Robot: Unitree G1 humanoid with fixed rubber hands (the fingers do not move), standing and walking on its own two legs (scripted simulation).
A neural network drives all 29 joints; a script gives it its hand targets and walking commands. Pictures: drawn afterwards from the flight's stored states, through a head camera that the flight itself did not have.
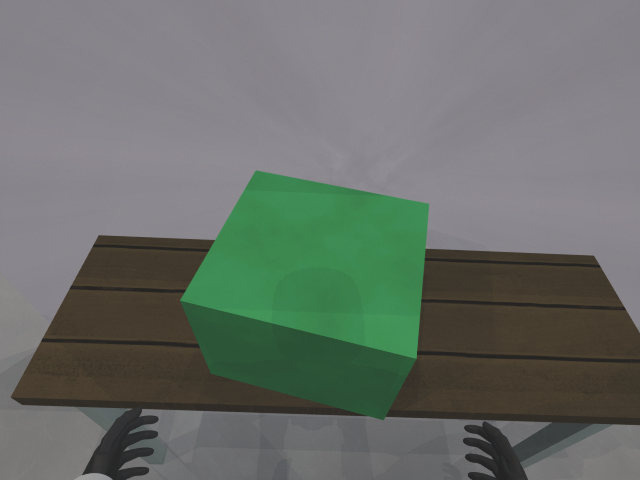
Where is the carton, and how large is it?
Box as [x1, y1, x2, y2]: [180, 170, 428, 419]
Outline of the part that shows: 256,170 180,300 210,372 383,419 416,358 428,204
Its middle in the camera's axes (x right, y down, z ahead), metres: +0.00 +0.08 +0.63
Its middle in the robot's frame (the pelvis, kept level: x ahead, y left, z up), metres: +0.41 +0.02 -0.05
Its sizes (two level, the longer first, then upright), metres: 0.292 0.269 0.224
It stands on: a table, 0.61 m high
